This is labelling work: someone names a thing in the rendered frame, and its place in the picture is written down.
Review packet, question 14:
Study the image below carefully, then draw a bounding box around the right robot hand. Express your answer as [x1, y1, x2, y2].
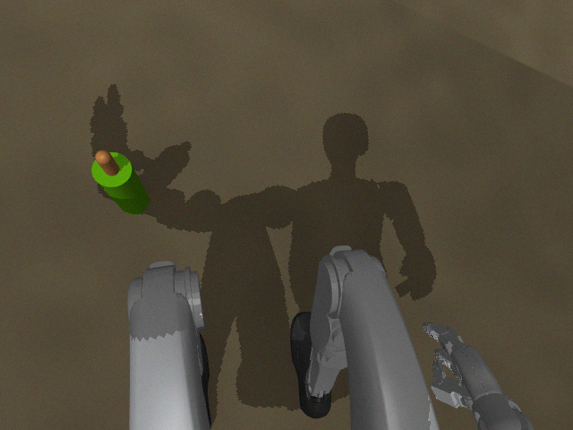
[423, 322, 504, 411]

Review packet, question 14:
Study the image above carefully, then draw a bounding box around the right robot foot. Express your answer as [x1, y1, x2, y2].
[290, 312, 331, 418]

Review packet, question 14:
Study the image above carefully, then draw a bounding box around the bottle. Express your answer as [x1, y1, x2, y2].
[91, 150, 150, 215]

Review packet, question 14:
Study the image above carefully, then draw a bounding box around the right robot arm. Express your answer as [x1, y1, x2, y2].
[472, 393, 534, 430]

